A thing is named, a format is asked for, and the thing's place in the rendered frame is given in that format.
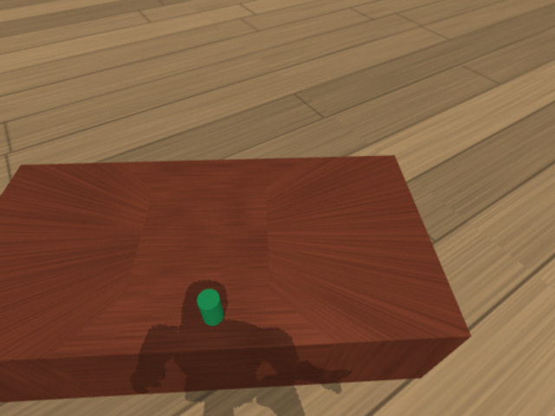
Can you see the can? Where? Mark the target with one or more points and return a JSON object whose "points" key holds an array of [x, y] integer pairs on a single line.
{"points": [[210, 307]]}

